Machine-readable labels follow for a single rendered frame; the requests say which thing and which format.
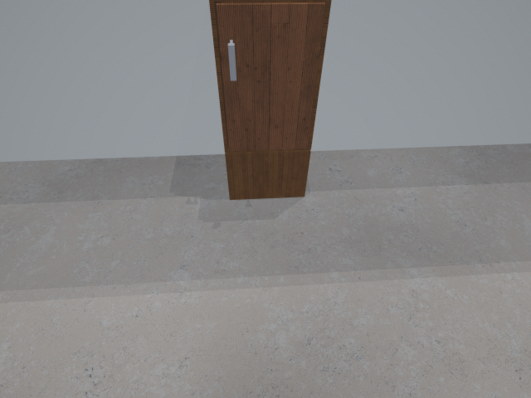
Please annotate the cupboard door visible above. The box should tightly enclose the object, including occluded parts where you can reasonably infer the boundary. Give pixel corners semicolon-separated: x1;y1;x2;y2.
216;2;326;151

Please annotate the handle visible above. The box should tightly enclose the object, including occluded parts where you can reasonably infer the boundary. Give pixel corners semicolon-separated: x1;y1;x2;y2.
228;40;236;81

